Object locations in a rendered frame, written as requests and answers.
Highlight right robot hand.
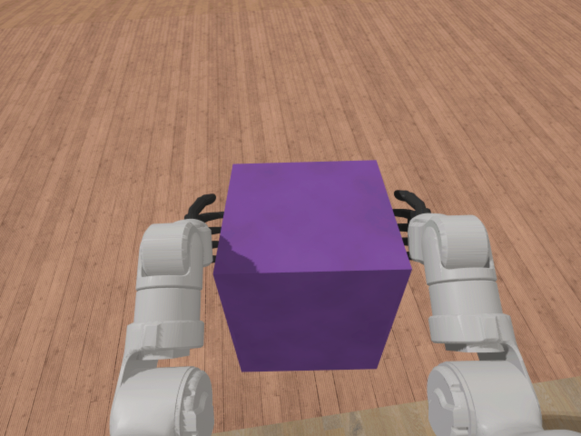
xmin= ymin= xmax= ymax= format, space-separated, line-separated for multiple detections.
xmin=392 ymin=190 xmax=431 ymax=260

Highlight right robot forearm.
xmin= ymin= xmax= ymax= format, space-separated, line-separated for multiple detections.
xmin=408 ymin=213 xmax=542 ymax=424

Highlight carton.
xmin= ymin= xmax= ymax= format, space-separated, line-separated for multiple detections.
xmin=213 ymin=160 xmax=412 ymax=372

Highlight left robot hand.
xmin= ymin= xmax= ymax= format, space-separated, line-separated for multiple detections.
xmin=184 ymin=193 xmax=224 ymax=263

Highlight left robot forearm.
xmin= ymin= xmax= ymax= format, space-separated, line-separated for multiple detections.
xmin=110 ymin=219 xmax=213 ymax=436

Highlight robot right upper arm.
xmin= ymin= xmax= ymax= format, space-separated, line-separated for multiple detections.
xmin=427 ymin=360 xmax=581 ymax=436

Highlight robot left upper arm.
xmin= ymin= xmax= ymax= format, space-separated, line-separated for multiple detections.
xmin=111 ymin=366 xmax=214 ymax=436

